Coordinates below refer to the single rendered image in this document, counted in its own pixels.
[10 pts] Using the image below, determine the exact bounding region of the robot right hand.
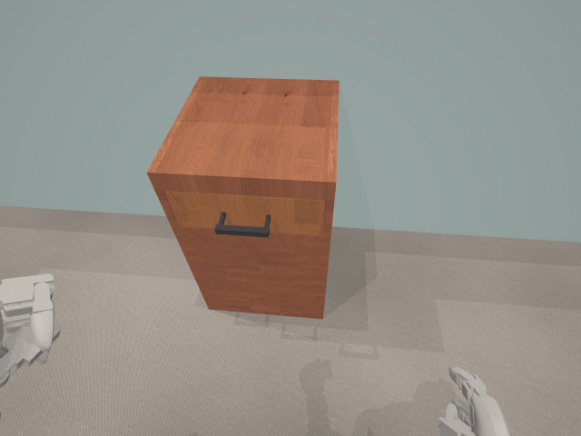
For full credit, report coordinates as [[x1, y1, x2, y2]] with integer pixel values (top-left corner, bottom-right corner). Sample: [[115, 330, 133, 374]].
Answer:
[[439, 365, 510, 436]]

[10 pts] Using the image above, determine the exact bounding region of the robot left hand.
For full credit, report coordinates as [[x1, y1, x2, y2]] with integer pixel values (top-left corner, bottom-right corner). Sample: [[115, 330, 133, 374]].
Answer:
[[0, 273, 62, 388]]

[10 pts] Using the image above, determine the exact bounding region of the drawer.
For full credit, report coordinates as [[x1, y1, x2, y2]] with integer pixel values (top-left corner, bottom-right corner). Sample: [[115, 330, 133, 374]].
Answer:
[[165, 191, 324, 235]]

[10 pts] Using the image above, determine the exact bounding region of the cabinet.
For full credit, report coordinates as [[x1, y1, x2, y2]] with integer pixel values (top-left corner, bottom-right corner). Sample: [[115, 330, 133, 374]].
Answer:
[[147, 76, 340, 319]]

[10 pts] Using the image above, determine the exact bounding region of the handle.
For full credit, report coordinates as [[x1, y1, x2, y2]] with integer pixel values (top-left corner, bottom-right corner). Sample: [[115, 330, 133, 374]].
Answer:
[[215, 212, 271, 237]]

